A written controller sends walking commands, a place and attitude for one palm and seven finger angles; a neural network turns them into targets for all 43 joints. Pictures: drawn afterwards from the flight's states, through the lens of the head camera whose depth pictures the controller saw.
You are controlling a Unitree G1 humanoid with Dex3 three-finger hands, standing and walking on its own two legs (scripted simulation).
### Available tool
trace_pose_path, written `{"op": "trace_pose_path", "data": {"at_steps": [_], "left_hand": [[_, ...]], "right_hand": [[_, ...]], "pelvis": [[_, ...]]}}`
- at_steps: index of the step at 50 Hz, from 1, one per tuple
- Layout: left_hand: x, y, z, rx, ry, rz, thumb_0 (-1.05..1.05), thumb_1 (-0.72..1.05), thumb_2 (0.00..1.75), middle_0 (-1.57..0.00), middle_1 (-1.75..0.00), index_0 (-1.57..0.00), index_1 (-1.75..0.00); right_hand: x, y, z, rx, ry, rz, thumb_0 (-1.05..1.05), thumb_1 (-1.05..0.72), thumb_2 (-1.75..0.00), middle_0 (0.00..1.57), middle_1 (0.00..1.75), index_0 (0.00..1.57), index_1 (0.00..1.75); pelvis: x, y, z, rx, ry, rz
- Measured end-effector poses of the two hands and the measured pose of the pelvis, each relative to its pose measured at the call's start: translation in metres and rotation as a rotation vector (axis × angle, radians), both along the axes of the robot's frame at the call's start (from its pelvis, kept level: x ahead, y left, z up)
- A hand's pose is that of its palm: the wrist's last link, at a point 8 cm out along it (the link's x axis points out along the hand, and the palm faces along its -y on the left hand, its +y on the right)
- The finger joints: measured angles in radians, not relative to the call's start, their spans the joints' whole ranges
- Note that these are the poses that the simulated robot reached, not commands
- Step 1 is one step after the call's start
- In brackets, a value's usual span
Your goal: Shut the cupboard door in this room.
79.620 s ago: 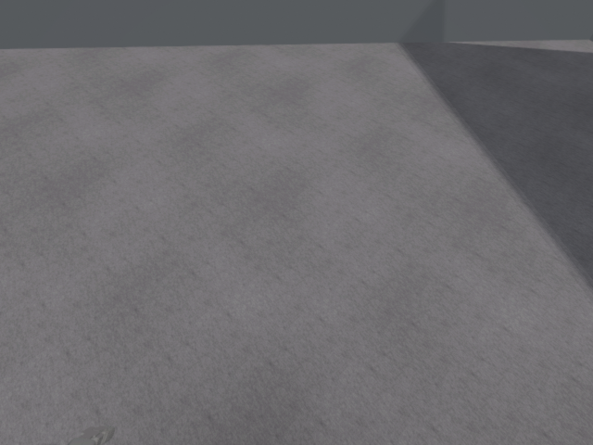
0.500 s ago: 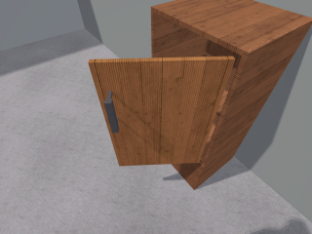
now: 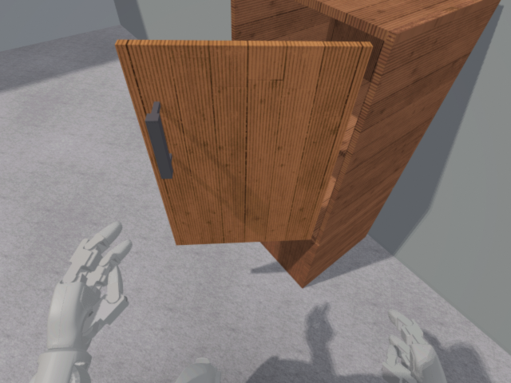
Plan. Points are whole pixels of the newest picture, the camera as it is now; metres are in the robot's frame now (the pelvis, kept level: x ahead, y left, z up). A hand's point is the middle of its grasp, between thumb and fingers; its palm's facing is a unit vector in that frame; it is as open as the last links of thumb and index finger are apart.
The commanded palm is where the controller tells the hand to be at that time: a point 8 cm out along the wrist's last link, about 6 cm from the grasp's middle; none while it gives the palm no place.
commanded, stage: raise the hand and make a fist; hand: left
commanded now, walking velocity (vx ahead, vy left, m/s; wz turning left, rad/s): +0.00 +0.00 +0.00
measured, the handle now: (161, 141) +0.51 +0.21 +0.09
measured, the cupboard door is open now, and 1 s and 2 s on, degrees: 56 56 56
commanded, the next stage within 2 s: bring the fist close to the handle in 1.64 s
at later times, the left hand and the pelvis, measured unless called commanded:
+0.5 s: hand (118, 314) +0.21 +0.20 +0.04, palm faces +0.10 -0.99 -0.04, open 4.4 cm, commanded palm +0.17 +0.25 +0.04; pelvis +0.00 +0.01 -0.02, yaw +0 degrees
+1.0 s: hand (102, 300) +0.22 +0.22 +0.07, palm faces +0.10 -0.99 -0.04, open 3.1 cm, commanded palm +0.19 +0.27 +0.07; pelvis +0.01 +0.02 +0.00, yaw +1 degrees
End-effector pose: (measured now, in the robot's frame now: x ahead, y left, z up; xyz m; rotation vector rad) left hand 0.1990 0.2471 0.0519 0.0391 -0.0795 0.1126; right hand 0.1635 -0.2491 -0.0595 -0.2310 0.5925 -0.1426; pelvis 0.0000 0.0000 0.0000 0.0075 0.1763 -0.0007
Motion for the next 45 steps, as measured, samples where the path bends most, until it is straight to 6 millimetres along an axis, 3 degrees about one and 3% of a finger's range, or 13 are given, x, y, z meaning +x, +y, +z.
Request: {"op": "trace_pose_path", "data": {"at_steps": [6, 10, 15, 20, 27, 35, 45], "left_hand": [[-0.051, 0.000, -0.053, -0.058, 0.157, 0.003, 0.01, 0.90, 0.90, -0.40, -0.52, -0.40, -0.51], [-0.071, 0.007, -0.044, -0.016, 0.136, 0.086, 0.02, 0.90, 0.90, -0.47, -0.59, -0.47, -0.59], [-0.051, 0.002, -0.018, 0.018, 0.014, 0.022, 0.02, 0.90, 0.90, -0.56, -0.69, -0.56, -0.69], [-0.021, -0.003, -0.019, -0.018, 0.112, -0.056, 0.01, 0.90, 0.90, -0.65, -0.79, -0.65, -0.79], [-0.015, 0.011, -0.007, -0.006, 0.131, 0.015, 0.02, 0.90, 0.90, -0.78, -0.93, -0.78, -0.92], [-0.015, 0.015, -0.004, -0.012, 0.098, -0.011, 0.01, 0.90, 0.90, -0.93, -1.09, -0.92, -1.08], [-0.009, 0.020, 0.013, -0.009, 0.071, -0.005, 0.02, 0.90, 0.90, -1.11, -1.29, -1.11, -1.28]], "right_hand": [[0.030, 0.002, -0.011, -0.010, -0.110, 0.049, 0.01, -0.91, -0.90, 0.20, 0.30, 0.20, 0.29], [0.035, 0.016, -0.017, -0.014, -0.122, 0.091, 0.01, -0.91, -0.90, 0.20, 0.30, 0.20, 0.29], [0.027, 0.034, -0.032, 0.008, -0.070, 0.117, 0.01, -0.91, -0.90, 0.20, 0.30, 0.20, 0.30], [0.007, 0.041, -0.039, 0.051, 0.014, 0.053, 0.01, -0.90, -0.90, 0.20, 0.30, 0.20, 0.30], [-0.010, 0.035, -0.034, 0.034, 0.089, -0.006, 0.01, -0.90, -0.90, 0.20, 0.30, 0.20, 0.30], [0.002, 0.031, -0.026, -0.021, 0.088, 0.011, 0.02, -0.90, -0.90, 0.20, 0.30, 0.20, 0.30], [0.026, 0.054, -0.003, 0.003, 0.013, 0.061, 0.01, -0.91, -0.90, 0.20, 0.30, 0.20, 0.30]], "pelvis": [[-0.014, -0.007, -0.034, -0.015, 0.023, 0.014], [-0.016, -0.008, -0.040, -0.038, 0.021, 0.030], [-0.016, -0.007, -0.040, -0.061, 0.031, 0.042], [-0.010, -0.002, -0.030, -0.059, 0.038, 0.032], [0.003, 0.009, -0.017, -0.050, 0.041, 0.016], [0.005, 0.019, -0.017, -0.058, 0.041, 0.022], [0.006, 0.024, -0.007, -0.066, 0.010, 0.028]]}}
